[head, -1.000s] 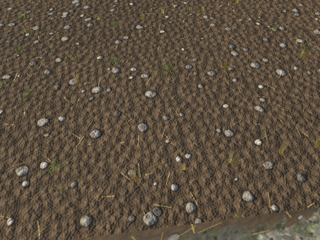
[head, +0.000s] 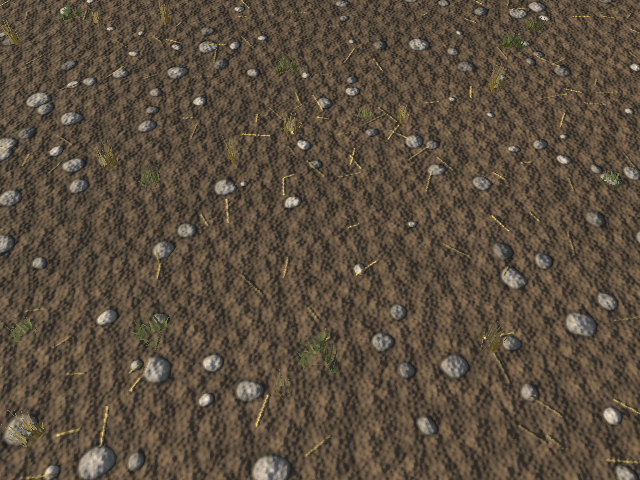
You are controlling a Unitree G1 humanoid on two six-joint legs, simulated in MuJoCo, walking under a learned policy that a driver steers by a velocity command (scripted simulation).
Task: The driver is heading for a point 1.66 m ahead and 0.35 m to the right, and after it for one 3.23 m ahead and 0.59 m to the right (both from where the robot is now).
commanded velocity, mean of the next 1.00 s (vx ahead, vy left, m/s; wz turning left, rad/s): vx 0.13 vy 0.00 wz -0.48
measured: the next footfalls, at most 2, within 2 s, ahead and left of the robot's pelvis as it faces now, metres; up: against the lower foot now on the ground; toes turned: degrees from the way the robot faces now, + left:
right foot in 0.08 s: +0.30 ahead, -0.06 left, +0.00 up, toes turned -4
left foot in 0.70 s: +0.39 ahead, +0.09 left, +0.00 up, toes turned -33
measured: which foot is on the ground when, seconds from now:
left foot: down 0.00-0.08, up 0.10-0.68, down 0.70-1.00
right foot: up 0.00-0.06, down 0.08-0.68, up 0.70-1.00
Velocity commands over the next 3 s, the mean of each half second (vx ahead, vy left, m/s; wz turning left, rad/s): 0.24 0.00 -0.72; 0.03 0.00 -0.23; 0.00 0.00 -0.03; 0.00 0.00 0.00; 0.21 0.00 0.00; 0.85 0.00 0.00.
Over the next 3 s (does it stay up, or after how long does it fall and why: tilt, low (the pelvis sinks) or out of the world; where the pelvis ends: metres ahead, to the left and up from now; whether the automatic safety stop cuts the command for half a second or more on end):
stays up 0.65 -0.10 -0.02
